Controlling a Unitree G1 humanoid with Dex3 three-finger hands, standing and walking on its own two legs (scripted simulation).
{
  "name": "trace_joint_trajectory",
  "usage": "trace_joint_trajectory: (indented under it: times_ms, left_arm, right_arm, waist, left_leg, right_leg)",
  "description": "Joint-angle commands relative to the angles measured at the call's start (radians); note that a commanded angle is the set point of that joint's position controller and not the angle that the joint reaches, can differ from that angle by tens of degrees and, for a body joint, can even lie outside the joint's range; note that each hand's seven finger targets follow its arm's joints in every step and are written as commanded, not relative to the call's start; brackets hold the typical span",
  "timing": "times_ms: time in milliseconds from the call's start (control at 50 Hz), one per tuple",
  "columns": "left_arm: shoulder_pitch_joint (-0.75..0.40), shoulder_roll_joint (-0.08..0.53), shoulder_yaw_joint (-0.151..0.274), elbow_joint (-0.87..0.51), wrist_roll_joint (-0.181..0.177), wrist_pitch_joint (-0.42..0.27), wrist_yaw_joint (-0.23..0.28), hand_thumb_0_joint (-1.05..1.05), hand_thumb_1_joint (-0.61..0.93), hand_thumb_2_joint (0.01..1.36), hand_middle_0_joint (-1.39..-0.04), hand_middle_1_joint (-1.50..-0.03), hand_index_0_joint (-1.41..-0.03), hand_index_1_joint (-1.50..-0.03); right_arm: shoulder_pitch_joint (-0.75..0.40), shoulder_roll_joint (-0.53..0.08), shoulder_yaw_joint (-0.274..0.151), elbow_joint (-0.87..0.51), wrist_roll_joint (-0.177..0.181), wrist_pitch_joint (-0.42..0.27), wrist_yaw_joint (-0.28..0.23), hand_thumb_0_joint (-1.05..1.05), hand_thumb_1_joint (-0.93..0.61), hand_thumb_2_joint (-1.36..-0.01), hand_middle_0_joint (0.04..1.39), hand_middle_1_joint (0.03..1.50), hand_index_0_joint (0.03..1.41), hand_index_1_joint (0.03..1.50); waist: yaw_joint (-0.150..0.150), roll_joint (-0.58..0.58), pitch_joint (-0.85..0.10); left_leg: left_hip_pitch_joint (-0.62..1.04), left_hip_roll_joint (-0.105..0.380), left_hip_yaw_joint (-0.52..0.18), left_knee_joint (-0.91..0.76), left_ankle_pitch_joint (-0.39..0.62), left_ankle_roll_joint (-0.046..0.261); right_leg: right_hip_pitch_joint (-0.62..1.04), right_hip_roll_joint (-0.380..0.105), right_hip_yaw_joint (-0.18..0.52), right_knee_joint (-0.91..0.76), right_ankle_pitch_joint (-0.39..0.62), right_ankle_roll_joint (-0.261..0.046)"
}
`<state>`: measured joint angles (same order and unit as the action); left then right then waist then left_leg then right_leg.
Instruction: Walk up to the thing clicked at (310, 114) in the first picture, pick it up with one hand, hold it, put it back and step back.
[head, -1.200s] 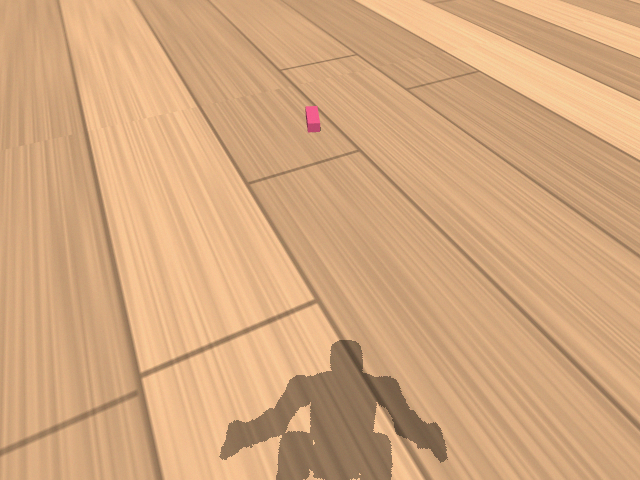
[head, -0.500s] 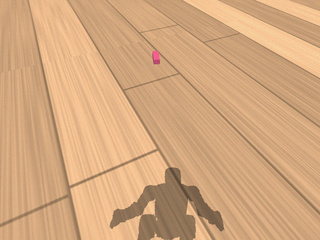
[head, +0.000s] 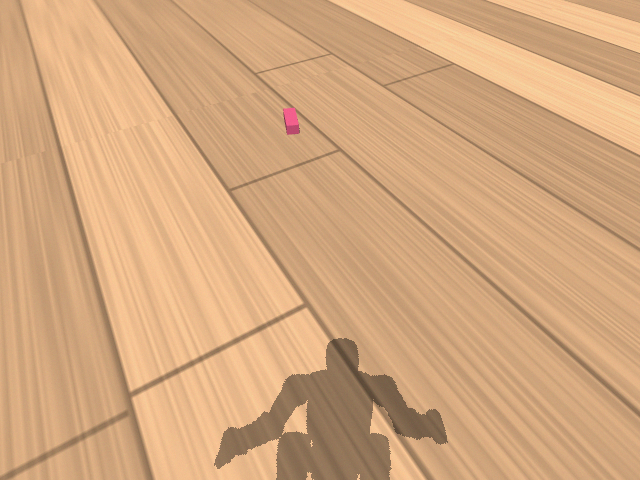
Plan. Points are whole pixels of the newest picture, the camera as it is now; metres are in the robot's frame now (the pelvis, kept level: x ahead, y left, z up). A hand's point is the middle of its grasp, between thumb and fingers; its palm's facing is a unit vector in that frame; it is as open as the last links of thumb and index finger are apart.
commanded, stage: walk up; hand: left
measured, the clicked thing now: (291, 120) +2.16 +0.22 -0.75
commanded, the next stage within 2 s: none
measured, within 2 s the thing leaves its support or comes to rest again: neither
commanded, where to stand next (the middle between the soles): +1.78 +0.56 m, yaw -81 degrees
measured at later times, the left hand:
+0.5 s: hand (151, 398) +0.28 +0.27 -0.12, palm faces -0.32 -0.80 -0.50, open 7.4 cm
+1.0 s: hand (255, 175) +0.82 +0.18 -0.11, palm faces -0.61 -0.58 -0.54, open 7.4 cm
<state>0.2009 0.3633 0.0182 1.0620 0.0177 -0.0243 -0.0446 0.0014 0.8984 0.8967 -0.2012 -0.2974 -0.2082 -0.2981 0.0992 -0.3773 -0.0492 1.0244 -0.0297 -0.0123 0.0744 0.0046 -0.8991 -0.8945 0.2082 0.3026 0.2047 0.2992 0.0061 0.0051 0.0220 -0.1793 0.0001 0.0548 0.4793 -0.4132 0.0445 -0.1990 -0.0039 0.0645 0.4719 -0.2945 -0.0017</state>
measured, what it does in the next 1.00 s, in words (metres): walks ahead, turning right: right foot, then left foot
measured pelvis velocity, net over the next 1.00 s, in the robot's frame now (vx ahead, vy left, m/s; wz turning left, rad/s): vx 0.53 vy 0.02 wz -0.65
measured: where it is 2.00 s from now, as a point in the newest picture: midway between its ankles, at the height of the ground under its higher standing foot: (318, 266)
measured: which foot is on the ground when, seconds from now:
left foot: down 0.00-0.22, up 0.24-0.62, down 0.64-1.00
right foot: down 0.00-0.02, up 0.04-0.20, down 0.22-0.64, up 0.66-1.00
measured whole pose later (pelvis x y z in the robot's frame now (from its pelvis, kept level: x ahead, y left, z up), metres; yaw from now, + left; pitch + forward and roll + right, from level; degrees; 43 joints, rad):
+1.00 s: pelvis +0.53 +0.02 -0.01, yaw -37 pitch +0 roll +1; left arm 0.23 0.50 0.05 0.88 -0.01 -0.04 0.00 0.00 0.90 0.90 -0.20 -0.30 -0.21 -0.30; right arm 0.35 -0.48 -0.13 0.77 -0.05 0.03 0.11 0.01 -0.90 -0.89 0.21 0.30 0.20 0.30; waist -0.15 0.05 0.04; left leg -0.13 -0.04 0.24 0.49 -0.38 0.09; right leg -0.59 -0.10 -0.13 0.83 -0.21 -0.02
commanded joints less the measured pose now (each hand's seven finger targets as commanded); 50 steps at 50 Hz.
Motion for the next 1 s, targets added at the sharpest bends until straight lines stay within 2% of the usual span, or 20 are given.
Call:
trace_joint_trajectory:
  times_ms: [0, 20, 80, 140, 180, 200, 220, 240, 340, 520, 580, 600, 620, 640, 660, 680, 740, 860, 960, 980]
  left_arm:
    - [-0.268, 0.250, 0.070, -0.187, -0.004, -0.031, 0.019, 0.000, 0.900, 0.900, -0.200, -0.300, -0.200, -0.300]
    - [-0.205, 0.283, 0.070, -0.189, -0.005, -0.033, 0.021, 0.000, 0.900, 0.900, -0.200, -0.300, -0.200, -0.300]
    - [-0.069, 0.304, 0.077, -0.135, -0.030, -0.028, -0.018, 0.000, 0.900, 0.900, -0.200, -0.300, -0.200, -0.300]
    - [0.089, 0.312, 0.094, -0.086, -0.030, -0.035, -0.027, 0.000, 0.900, 0.900, -0.200, -0.300, -0.200, -0.300]
    - [0.307, 0.353, 0.117, -0.025, -0.022, -0.045, -0.006, 0.000, 0.900, 0.900, -0.200, -0.300, -0.200, -0.300]
    - [0.449, 0.420, 0.140, -0.006, -0.010, -0.053, 0.019, 0.000, 0.900, 0.900, -0.200, -0.300, -0.200, -0.300]
    - [0.432, 0.449, 0.144, -0.054, -0.010, -0.049, 0.042, 0.000, 0.900, 0.900, -0.200, -0.300, -0.200, -0.300]
    - [0.291, 0.466, 0.126, -0.114, -0.016, -0.059, 0.059, 0.000, 0.900, 0.900, -0.200, -0.300, -0.200, -0.300]
    - [0.111, 0.416, 0.110, -0.190, -0.035, -0.094, 0.083, 0.000, 0.900, 0.900, -0.200, -0.300, -0.200, -0.300]
    - [0.141, 0.445, 0.125, -0.219, -0.018, -0.119, 0.089, 0.000, 0.900, 0.900, -0.200, -0.300, -0.200, -0.300]
    - [0.050, 0.444, 0.123, -0.250, -0.006, -0.100, 0.102, 0.000, 0.900, 0.900, -0.200, -0.300, -0.200, -0.300]
    - [0.041, 0.414, 0.111, -0.265, -0.002, -0.093, 0.105, 0.000, 0.900, 0.900, -0.200, -0.300, -0.200, -0.300]
    - [0.092, 0.305, 0.074, -0.272, 0.002, -0.089, 0.108, 0.000, 0.900, 0.900, -0.200, -0.300, -0.200, -0.300]
    - [0.176, 0.231, 0.045, -0.294, -0.026, -0.086, 0.115, 0.000, 0.900, 0.900, -0.200, -0.300, -0.200, -0.300]
    - [0.209, 0.267, 0.042, -0.258, -0.027, -0.084, 0.131, 0.000, 0.900, 0.900, -0.200, -0.300, -0.200, -0.300]
    - [0.206, 0.332, 0.055, -0.217, -0.031, -0.074, 0.121, 0.000, 0.900, 0.900, -0.200, -0.300, -0.200, -0.300]
    - [0.224, 0.412, 0.100, -0.154, -0.048, -0.050, 0.096, 0.000, 0.900, 0.900, -0.200, -0.300, -0.200, -0.300]
    - [0.052, 0.353, 0.099, -0.229, -0.030, -0.031, 0.070, 0.000, 0.900, 0.900, -0.200, -0.300, -0.200, -0.300]
    - [-0.005, 0.334, 0.104, -0.256, -0.036, -0.035, 0.063, 0.000, 0.900, 0.900, -0.200, -0.300, -0.200, -0.300]
    - [-0.006, 0.282, 0.095, -0.251, -0.032, -0.039, 0.066, 0.000, 0.900, 0.900, -0.200, -0.300, -0.200, -0.300]
  right_arm:
    - [0.086, -0.336, -0.127, -0.133, -0.008, -0.039, 0.011, 0.000, -0.900, -0.900, 0.200, 0.300, 0.200, 0.300]
    - [-0.004, -0.340, -0.124, -0.177, -0.006, -0.047, 0.013, 0.000, -0.900, -0.900, 0.200, 0.300, 0.200, 0.300]
    - [-0.130, -0.331, -0.114, -0.232, -0.015, -0.059, 0.023, 0.000, -0.900, -0.900, 0.200, 0.300, 0.200, 0.300]
    - [-0.173, -0.326, -0.114, -0.264, -0.031, -0.049, 0.043, 0.000, -0.900, -0.900, 0.200, 0.300, 0.200, 0.300]
    - [-0.192, -0.297, -0.103, -0.285, -0.043, -0.032, 0.050, 0.000, -0.900, -0.900, 0.200, 0.300, 0.200, 0.300]
    - [-0.210, -0.233, -0.078, -0.316, -0.041, -0.027, 0.060, 0.000, -0.900, -0.900, 0.200, 0.300, 0.200, 0.300]
    - [-0.269, -0.203, -0.058, -0.375, -0.026, -0.027, 0.074, 0.000, -0.900, -0.900, 0.200, 0.300, 0.200, 0.300]
    - [-0.310, -0.249, -0.063, -0.398, -0.022, -0.033, 0.076, 0.000, -0.900, -0.900, 0.200, 0.300, 0.200, 0.300]
    - [-0.148, -0.315, -0.077, -0.326, -0.019, -0.019, 0.082, 0.000, -0.900, -0.900, 0.200, 0.300, 0.200, 0.300]
    - [-0.167, -0.281, -0.085, -0.405, -0.017, 0.012, 0.114, 0.000, -0.900, -0.900, 0.200, 0.300, 0.200, 0.300]
    - [0.061, -0.303, -0.126, -0.353, -0.015, 0.018, 0.102, 0.000, -0.900, -0.900, 0.200, 0.300, 0.200, 0.300]
    - [0.252, -0.340, -0.153, -0.300, -0.019, 0.016, 0.085, 0.000, -0.900, -0.900, 0.200, 0.300, 0.200, 0.300]
    - [0.418, -0.411, -0.182, -0.269, -0.031, 0.007, 0.058, 0.000, -0.900, -0.900, 0.200, 0.300, 0.200, 0.300]
    - [0.321, -0.476, -0.184, -0.306, -0.009, -0.006, 0.035, 0.000, -0.900, -0.900, 0.200, 0.300, 0.200, 0.300]
    - [0.142, -0.510, -0.194, -0.334, 0.019, -0.004, 0.020, 0.000, -0.900, -0.900, 0.200, 0.300, 0.200, 0.300]
    - [0.024, -0.429, -0.176, -0.378, 0.018, -0.003, 0.016, 0.000, -0.900, -0.900, 0.200, 0.300, 0.200, 0.300]
    - [0.005, -0.310, -0.138, -0.380, -0.008, -0.010, 0.019, 0.000, -0.900, -0.900, 0.200, 0.300, 0.200, 0.300]
    - [0.099, -0.299, -0.133, -0.380, -0.019, -0.016, 0.024, 0.000, -0.900, -0.900, 0.200, 0.300, 0.200, 0.300]
    - [0.096, -0.283, -0.126, -0.413, -0.031, -0.004, 0.031, 0.000, -0.900, -0.900, 0.200, 0.300, 0.200, 0.300]
    - [0.107, -0.283, -0.132, -0.406, -0.030, -0.003, 0.035, 0.000, -0.900, -0.900, 0.200, 0.300, 0.200, 0.300]
  waist:
    - [-0.180, 0.263, -0.053]
    - [-0.111, 0.195, -0.058]
    - [-0.005, 0.136, -0.032]
    - [0.047, 0.075, -0.044]
    - [0.142, -0.146, -0.054]
    - [0.214, -0.358, -0.027]
    - [0.208, -0.364, 0.033]
    - [0.137, -0.219, 0.066]
    - [-0.006, -0.067, 0.055]
    - [-0.017, -0.098, 0.050]
    - [-0.146, -0.101, -0.057]
    - [-0.236, 0.033, -0.144]
    - [-0.306, 0.286, -0.203]
    - [-0.213, 0.520, -0.201]
    - [-0.112, 0.446, -0.177]
    - [-0.065, 0.244, -0.090]
    - [-0.035, 0.232, -0.082]
    - [-0.092, 0.162, 0.024]
    - [-0.087, 0.028, 0.039]
    - [-0.071, 0.045, 0.001]
  left_leg:
    - [0.395, 0.427, -0.399, -0.312, -0.246, 0.187]
    - [0.284, 0.483, -0.412, -0.335, -0.249, 0.214]
    - [0.087, 0.401, -0.223, -0.320, -0.264, 0.163]
    - [0.011, 0.270, 0.030, -0.153, -0.248, 0.107]
    - [-0.290, 0.132, 0.177, 0.219, -0.274, 0.050]
    - [-0.591, 0.019, 0.180, 0.579, -0.310, -0.009]
    - [-0.797, -0.022, -0.003, 0.737, -0.292, -0.061]
    - [-0.813, 0.062, -0.189, 0.743, -0.167, -0.071]
    - [-0.582, 0.136, -0.174, 0.561, 0.108, -0.063]
    - [-0.295, 0.116, -0.091, 0.245, 0.320, -0.085]
    - [0.050, 0.080, -0.037, 0.201, 0.254, -0.060]
    - [0.261, 0.042, -0.037, 0.148, 0.199, -0.028]
    - [0.438, 0.124, -0.201, 0.051, -0.032, -0.023]
    - [0.410, 0.339, -0.636, -0.228, -0.220, -0.030]
    - [0.196, 0.383, -0.835, -0.382, -0.483, 0.040]
    - [0.016, 0.376, -0.660, -0.363, -0.479, 0.006]
    - [-0.063, 0.239, -0.306, -0.209, -0.226, 0.049]
    - [-0.018, 0.293, -0.205, -0.272, -0.079, 0.127]
    - [-0.102, 0.227, -0.056, -0.214, 0.050, 0.047]
    - [-0.109, 0.222, 0.021, -0.158, 0.329, 0.032]
  right_leg:
    - [-0.690, -0.040, -0.110, 0.370, -0.163, -0.023]
    - [-0.608, -0.131, -0.079, 0.449, -0.185, -0.030]
    - [-0.373, -0.192, -0.062, 0.389, -0.164, -0.027]
    - [-0.139, -0.133, -0.221, 0.241, -0.041, -0.011]
    - [0.229, -0.088, -0.216, 0.101, -0.058, -0.039]
    - [0.378, -0.179, 0.079, -0.031, -0.328, -0.124]
    - [0.336, -0.360, 0.556, -0.261, -0.651, -0.203]
    - [0.234, -0.488, 0.848, -0.423, -0.756, -0.295]
    - [0.068, -0.316, 0.341, -0.298, -0.342, -0.177]
    - [-0.100, -0.183, 0.030, -0.228, 0.063, -0.138]
    - [-0.177, -0.219, 0.010, 0.019, 0.291, -0.118]
    - [-0.240, -0.168, -0.028, 0.333, 0.336, -0.085]
    - [-0.450, -0.069, -0.055, 0.700, 0.003, -0.047]
    - [-0.635, 0.072, -0.039, 0.914, -0.347, -0.069]
    - [-0.594, -0.004, 0.072, 1.022, -0.231, -0.112]
    - [-0.528, -0.070, 0.056, 0.959, -0.094, -0.097]
    - [-0.432, -0.136, -0.030, 0.711, 0.003, -0.046]
    - [-0.472, -0.153, -0.105, 0.448, 0.012, -0.016]
    - [-0.265, -0.114, -0.185, 0.297, 0.127, -0.031]
    - [-0.155, -0.068, -0.226, 0.256, 0.142, -0.046]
